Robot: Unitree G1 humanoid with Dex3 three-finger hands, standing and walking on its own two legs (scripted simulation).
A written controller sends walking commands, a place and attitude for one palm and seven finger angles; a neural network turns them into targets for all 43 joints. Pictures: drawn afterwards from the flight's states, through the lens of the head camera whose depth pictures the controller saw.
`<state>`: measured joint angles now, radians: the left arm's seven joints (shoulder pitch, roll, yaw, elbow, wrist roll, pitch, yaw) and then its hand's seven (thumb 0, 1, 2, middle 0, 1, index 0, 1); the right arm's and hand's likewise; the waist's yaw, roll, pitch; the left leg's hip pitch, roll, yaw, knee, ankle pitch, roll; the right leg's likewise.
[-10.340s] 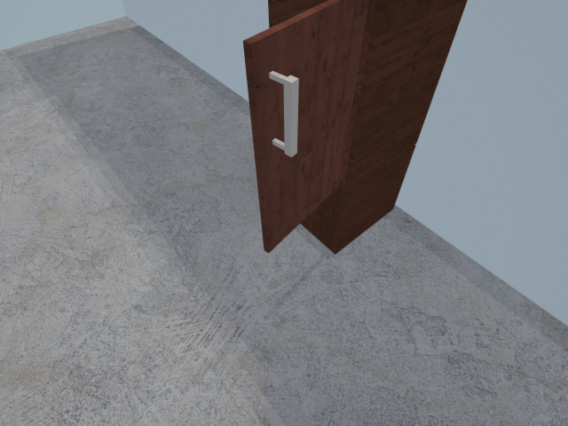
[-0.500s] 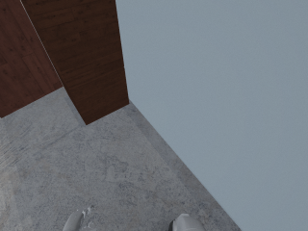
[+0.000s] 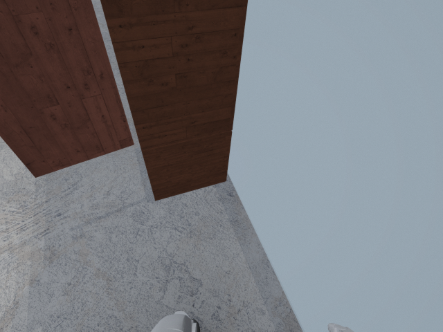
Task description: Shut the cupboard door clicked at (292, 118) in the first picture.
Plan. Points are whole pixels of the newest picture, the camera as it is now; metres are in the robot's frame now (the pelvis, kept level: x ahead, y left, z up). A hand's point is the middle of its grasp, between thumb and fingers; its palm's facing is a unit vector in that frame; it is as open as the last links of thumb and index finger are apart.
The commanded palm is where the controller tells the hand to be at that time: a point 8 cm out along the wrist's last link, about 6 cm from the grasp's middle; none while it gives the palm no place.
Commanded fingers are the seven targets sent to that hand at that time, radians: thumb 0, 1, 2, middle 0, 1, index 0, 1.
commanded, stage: turn to face it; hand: left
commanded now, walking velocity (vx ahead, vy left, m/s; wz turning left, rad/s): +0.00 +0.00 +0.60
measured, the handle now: out of the picture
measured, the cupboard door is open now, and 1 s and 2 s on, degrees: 99 99 99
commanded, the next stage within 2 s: take the last steps up to it in 0.94 s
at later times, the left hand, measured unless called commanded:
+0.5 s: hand (119, 280) +0.22 +0.24 -0.14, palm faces +0.21 -0.96 -0.20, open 7.4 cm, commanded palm none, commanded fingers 0.00 0.90 0.90 -0.20 -0.30 -0.20 -0.30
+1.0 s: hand out of the picture +0.09 +0.17 -0.15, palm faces +0.49 -0.84 -0.25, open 7.4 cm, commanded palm none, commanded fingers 0.00 0.90 0.90 -0.20 -0.30 -0.20 -0.30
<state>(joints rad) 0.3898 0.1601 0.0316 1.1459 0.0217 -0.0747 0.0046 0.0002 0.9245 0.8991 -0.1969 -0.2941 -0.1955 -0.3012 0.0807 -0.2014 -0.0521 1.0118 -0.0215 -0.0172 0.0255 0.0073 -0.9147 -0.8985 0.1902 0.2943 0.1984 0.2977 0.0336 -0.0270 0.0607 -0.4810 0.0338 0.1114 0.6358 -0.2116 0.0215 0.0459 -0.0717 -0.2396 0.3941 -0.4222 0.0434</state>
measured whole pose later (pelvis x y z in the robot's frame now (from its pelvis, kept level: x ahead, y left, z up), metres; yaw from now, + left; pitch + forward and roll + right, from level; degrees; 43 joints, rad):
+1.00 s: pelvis +0.15 -0.02 +0.01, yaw +29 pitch +0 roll +2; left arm 0.25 0.18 0.03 0.95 0.02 0.00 0.02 0.01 0.91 0.90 -0.20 -0.29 -0.20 -0.30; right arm 0.10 -0.26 -0.07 0.98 -0.01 0.08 0.01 0.01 -0.91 -0.90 0.19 0.29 0.20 0.30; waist 0.00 -0.02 0.11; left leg -0.41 0.01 0.02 0.86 -0.44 -0.06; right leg -0.15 -0.10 -0.16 0.49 -0.33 0.00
